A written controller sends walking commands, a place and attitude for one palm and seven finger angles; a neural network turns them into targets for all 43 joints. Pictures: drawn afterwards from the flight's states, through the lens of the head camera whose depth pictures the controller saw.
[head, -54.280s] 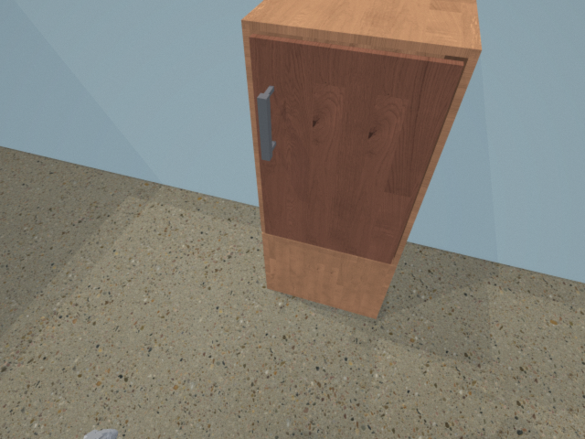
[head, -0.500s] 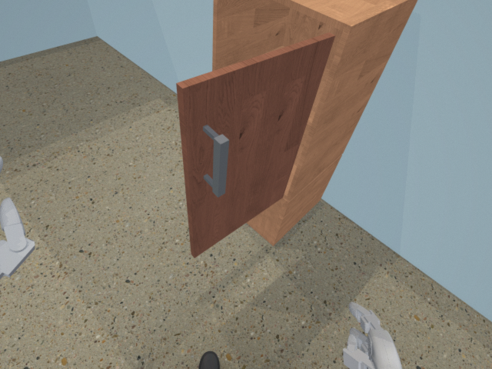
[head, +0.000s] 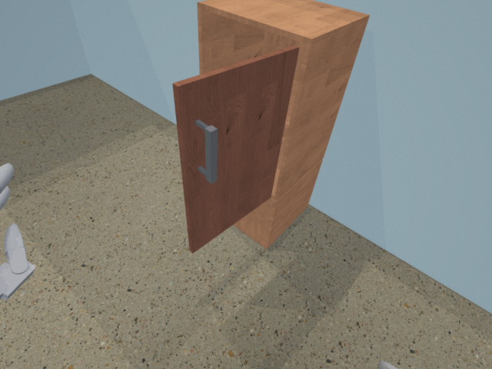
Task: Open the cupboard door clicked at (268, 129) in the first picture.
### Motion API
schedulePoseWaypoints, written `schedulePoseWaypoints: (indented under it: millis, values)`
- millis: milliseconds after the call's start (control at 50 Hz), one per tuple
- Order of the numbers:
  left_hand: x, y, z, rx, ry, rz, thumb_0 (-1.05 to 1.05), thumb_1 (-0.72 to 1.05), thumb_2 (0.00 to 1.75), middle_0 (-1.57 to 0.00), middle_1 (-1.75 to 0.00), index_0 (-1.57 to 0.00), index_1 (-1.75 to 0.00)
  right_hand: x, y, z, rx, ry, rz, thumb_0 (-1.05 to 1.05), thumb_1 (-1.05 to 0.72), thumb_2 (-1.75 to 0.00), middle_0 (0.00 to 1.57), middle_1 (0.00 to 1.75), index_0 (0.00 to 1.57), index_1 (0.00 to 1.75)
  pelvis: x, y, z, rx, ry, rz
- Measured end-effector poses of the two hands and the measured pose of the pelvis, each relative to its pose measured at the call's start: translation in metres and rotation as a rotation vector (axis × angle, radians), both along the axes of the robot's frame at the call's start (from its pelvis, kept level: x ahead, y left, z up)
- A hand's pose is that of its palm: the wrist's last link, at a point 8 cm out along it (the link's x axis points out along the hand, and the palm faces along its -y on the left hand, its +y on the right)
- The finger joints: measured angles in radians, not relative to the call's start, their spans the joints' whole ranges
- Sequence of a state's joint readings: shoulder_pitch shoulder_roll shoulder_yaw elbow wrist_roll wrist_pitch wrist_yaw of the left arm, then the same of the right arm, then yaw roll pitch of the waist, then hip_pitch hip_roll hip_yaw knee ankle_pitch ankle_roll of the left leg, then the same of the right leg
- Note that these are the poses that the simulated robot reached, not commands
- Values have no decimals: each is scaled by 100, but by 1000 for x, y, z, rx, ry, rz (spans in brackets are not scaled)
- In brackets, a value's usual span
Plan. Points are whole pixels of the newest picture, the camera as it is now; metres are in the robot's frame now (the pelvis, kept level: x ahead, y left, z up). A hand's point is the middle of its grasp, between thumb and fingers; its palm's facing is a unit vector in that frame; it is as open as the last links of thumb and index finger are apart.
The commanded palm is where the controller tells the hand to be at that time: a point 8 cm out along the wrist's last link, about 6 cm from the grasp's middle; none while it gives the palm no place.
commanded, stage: stop stepping back and stand still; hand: left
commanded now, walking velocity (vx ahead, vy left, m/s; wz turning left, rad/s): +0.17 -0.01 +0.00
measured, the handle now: (206, 152) +0.58 +0.14 +0.03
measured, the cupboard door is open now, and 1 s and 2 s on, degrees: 84 84 84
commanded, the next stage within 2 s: let the arm hang, fingers relaxed in 0.30 s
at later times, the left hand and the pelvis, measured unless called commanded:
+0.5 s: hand (56, 305) +0.19 +0.29 +0.04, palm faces +0.33 -0.82 -0.46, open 7.4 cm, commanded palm none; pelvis -0.01 +0.02 -0.01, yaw +6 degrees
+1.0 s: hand out of the picture -0.06 +0.22 -0.17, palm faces +0.10 -0.97 -0.24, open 7.2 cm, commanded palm none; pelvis -0.01 +0.04 +0.00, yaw +4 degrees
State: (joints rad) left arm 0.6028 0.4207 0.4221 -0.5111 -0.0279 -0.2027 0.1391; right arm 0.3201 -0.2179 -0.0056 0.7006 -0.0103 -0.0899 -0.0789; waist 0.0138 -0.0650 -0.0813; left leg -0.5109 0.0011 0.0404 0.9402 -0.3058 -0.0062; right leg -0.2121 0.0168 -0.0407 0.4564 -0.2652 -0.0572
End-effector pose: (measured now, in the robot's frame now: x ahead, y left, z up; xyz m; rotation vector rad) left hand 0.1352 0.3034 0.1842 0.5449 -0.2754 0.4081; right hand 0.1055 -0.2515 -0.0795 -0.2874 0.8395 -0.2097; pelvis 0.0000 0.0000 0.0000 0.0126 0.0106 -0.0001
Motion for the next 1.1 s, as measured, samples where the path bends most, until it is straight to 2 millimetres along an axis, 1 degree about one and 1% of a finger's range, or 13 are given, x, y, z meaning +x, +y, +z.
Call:
schedulePoseWaypoints:
  millis: [140, 280, 400, 420, 460, 500, 540, 600, 660, 740, 880, 980, 1100]
  values:
    - [2, 27, -14, -67, -57, 72, 1, 89, 90, -21, -30, -21, -30, 6, 16, -6, -23, -65, 12, 1, -91, -90, 20, 30, 20, 30, -13, 20, -12, -6, -22, 40]
    - [2, 12, 0, 29, -2, 9, 1, 89, 90, -21, -30, -21, -30, 21, 54, -3, 115, -145, 63, 1, -91, -90, 20, 30, 20, 30, -17, 14, -8, -8, -33, 28]
    - [1, 3, -4, 47, 47, 21, 1, 89, 90, -21, -30, -21, -30, 31, 54, -21, 156, -91, 91, 1, -90, -90, 21, 30, 20, 30, -13, 9, -12, -19, -27, 27]
    - [3, 6, -12, 42, 76, 29, 1, 89, 90, -21, -30, -21, -30, 31, 51, -24, 161, -72, 103, 1, -90, -90, 21, 30, 20, 30, -13, 10, -11, -18, -19, 40]
    - [13, 15, -53, -43, 231, 65, 0, 89, 90, -20, -30, -21, -30, 31, 46, -35, 170, -4, 118, 1, -91, -90, 21, 30, 20, 30, -12, 13, -11, -10, -9, 71]
    - [17, 20, -113, -193, 444, 118, 0, 89, 90, -20, -30, -21, -30, 27, 42, -45, 165, 70, 121, 1, -91, -90, 20, 30, 20, 30, -12, 17, -12, -2, -13, 97]
    - [9, 14, -180, -333, 676, 148, 0, 90, 90, -20, -30, -20, -30, 20, 40, -53, 151, 129, 121, 1, -91, -90, 20, 30, 20, 30, -13, 20, -15, -1, -21, 110]
    - [-26, -16, -271, -499, 1020, 138, 0, 91, 90, -19, -30, -20, -30, 2, 38, -62, 117, 204, 109, 0, -91, -90, 20, 30, 20, 30, -13, 24, -21, -15, -31, 108]
    - [-80, -58, -324, -645, 1316, 117, 1, 91, 90, -19, -30, -20, -30, -22, 40, -60, 95, 304, 82, 0, -91, -90, 20, 30, 20, 30, -11, 25, -16, -13, -36, 94]
    - [-122, -49, -333, -716, 1394, 242, -5, 102, 89, -21, -30, -21, -30, -54, 45, -57, 86, 443, 64, 0, -91, -90, 20, 30, 19, 30, -9, 23, -7, -20, -27, 98]
    - [-180, -34, -324, -687, 1581, 334, -3, 97, 89, -20, -30, -21, -30, -90, 62, -65, 140, 556, 12, 0, -91, -90, 20, 30, 19, 30, -6, 31, 1, -18, -33, 88]
    - [-198, -34, -319, -682, 1637, 364, -1, 94, 90, -20, -30, -20, -30, -105, 77, -71, 181, 591, -3, 0, -91, -90, 20, 30, 19, 30, -6, 37, 2, -13, -39, 79]
    - [-196, -43, -320, -695, 1637, 344, 0, 92, 90, -20, -30, -20, -30, -117, 91, -75, 214, 607, -16, 0, -91, -90, 20, 30, 19, 30, -6, 42, 3, -8, -44, 69]
